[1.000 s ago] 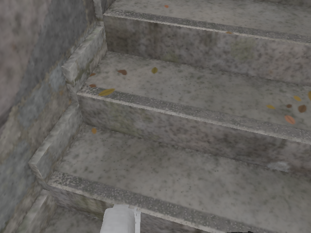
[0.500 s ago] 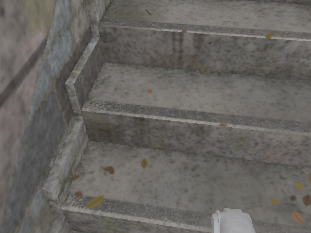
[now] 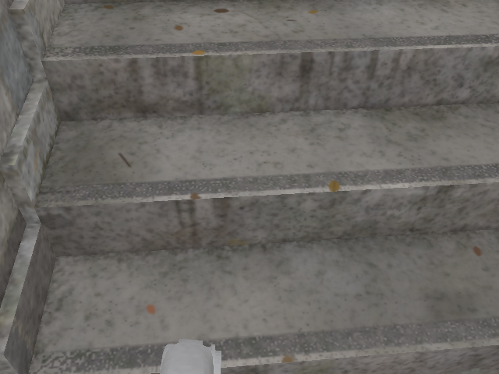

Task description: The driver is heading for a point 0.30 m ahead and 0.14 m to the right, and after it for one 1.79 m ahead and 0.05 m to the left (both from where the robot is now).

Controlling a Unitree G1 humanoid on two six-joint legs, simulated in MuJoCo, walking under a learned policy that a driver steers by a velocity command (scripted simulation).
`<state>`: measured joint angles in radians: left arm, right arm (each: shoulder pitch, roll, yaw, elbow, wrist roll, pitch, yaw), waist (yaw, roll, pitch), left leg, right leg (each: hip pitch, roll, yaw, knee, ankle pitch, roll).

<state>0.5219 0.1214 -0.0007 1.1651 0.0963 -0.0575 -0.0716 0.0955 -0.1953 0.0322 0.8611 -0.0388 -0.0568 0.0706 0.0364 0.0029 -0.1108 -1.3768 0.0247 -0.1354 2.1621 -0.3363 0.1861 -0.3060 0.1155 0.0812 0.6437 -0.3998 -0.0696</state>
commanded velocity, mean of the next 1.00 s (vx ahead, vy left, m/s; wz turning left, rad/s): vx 0.26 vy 0.00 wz -0.32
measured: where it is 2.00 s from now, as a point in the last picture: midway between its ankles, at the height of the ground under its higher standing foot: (251, 329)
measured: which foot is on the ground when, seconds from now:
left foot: up 0.00-0.12, down 0.14-0.58, up 0.60-1.00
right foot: down 0.00-0.16, up 0.18-0.54, down 0.56-1.00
